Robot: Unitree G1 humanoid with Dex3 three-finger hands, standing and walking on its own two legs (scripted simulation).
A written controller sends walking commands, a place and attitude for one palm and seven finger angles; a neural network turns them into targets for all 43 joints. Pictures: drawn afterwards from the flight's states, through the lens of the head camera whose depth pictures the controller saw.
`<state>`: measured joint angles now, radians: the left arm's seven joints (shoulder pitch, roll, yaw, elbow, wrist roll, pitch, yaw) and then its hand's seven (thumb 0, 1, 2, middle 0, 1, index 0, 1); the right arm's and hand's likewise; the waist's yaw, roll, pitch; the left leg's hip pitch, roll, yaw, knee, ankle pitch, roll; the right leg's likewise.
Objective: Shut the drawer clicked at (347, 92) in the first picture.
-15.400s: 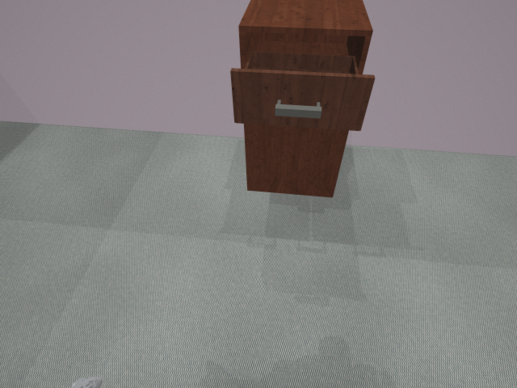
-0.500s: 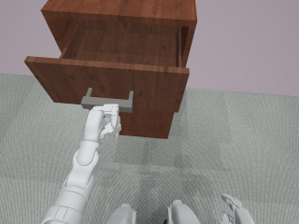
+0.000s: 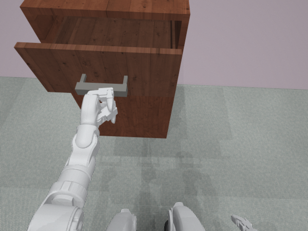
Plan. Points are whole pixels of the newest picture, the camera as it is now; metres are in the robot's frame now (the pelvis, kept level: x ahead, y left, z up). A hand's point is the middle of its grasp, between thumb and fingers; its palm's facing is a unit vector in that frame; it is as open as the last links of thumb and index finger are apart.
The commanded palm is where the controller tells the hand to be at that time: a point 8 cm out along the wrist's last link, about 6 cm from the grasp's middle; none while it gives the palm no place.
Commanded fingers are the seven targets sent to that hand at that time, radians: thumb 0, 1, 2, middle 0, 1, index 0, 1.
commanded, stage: push the drawer shut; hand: left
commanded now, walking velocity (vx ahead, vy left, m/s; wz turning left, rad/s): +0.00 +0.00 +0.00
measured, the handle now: (103, 83) +0.50 +0.13 +0.05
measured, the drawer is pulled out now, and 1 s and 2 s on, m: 0.13 0.02 0.00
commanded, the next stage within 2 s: pull the fist back off the drawer in 1.60 s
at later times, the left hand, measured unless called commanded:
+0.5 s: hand (117, 87) +0.49 +0.09 +0.04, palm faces -0.08 -1.00 -0.04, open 3.0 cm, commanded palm +0.48 +0.14 +0.05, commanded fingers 0.00 0.90 0.90 -1.40 -1.60 -1.40 -1.60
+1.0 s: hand (118, 74) +0.54 +0.08 +0.04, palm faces -0.07 -1.00 -0.04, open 3.2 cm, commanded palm +0.53 +0.13 +0.05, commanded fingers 0.00 0.90 0.90 -1.40 -1.60 -1.40 -1.60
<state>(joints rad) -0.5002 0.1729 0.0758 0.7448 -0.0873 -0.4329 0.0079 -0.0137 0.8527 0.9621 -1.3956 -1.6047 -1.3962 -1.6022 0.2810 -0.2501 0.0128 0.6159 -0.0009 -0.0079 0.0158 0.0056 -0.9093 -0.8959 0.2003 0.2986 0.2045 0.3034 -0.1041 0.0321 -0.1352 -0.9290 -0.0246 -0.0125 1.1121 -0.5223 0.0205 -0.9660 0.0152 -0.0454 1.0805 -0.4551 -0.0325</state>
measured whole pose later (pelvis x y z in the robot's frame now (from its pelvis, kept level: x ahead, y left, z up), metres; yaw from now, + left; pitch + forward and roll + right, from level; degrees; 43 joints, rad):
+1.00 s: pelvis +0.00 +0.01 -0.02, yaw -2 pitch +26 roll -2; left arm -1.02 0.36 0.30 1.26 0.01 -0.47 -0.02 0.03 0.80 0.93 -1.40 -1.60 -1.40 -1.60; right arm 0.39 -0.25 0.04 0.63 -0.06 0.04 0.05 0.00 -0.91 -0.90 0.20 0.30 0.21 0.30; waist -0.23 0.05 -0.13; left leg -1.10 0.00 -0.01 1.18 -0.54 0.04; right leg -1.13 0.04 -0.04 1.11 -0.44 -0.02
